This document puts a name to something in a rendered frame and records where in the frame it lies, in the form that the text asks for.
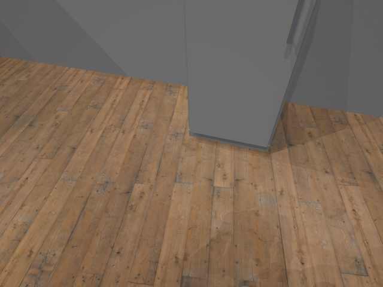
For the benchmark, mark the handle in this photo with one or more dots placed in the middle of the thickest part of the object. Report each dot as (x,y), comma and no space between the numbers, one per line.
(295,21)

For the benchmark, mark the fridge door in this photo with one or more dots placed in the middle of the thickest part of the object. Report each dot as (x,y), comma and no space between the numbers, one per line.
(239,64)

